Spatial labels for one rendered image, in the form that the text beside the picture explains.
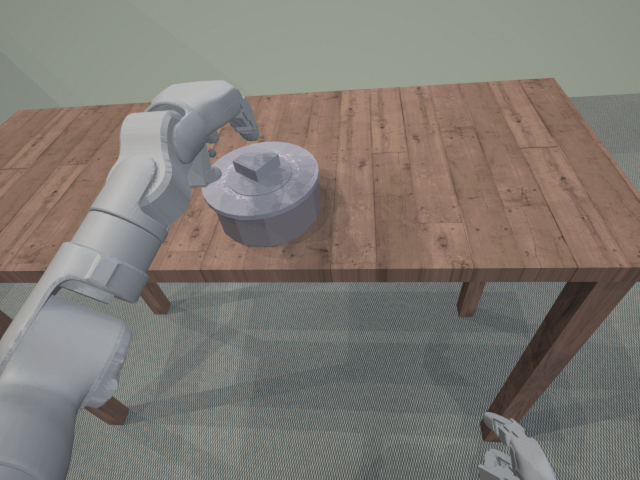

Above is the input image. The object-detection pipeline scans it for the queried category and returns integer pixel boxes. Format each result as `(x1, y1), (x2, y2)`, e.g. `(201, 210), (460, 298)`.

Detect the right robot hand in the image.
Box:
(479, 412), (557, 480)

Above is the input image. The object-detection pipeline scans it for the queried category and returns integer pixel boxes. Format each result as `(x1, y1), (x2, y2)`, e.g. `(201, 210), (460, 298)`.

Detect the table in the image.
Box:
(0, 78), (640, 442)

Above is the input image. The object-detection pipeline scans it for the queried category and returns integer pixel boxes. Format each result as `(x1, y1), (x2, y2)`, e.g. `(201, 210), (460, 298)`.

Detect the robot left forearm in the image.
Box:
(0, 98), (207, 376)

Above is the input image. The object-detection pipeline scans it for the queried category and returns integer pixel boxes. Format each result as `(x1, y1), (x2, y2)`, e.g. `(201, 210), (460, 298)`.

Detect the left robot upper arm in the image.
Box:
(0, 295), (132, 480)

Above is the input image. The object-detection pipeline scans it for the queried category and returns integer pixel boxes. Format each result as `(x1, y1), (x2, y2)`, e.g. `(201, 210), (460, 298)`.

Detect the knob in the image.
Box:
(233, 145), (281, 182)

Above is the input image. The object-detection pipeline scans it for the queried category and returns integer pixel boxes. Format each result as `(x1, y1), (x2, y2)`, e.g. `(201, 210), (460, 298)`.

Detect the pot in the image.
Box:
(217, 183), (321, 247)

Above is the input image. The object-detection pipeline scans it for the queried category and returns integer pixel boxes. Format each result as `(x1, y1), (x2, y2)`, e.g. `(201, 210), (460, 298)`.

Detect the lid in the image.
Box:
(201, 142), (319, 220)

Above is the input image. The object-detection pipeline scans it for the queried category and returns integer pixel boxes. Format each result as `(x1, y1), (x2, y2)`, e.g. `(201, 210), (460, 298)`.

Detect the left robot hand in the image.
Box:
(151, 80), (259, 188)

